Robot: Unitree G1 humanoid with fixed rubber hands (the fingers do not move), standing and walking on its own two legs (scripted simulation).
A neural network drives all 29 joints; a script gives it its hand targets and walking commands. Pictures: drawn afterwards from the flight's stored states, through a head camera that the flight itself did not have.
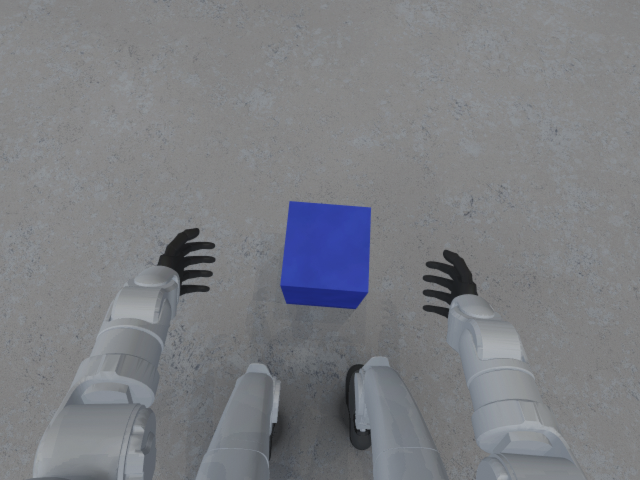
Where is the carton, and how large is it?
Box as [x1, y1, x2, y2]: [280, 201, 370, 308]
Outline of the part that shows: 289,201 280,283 286,303 355,308 366,294 368,286 370,207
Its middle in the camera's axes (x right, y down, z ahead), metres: +0.02 +0.06 +1.02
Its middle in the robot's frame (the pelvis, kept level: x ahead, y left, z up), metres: +0.51 -0.02 -0.57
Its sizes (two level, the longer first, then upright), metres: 0.210 0.200 0.250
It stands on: the floor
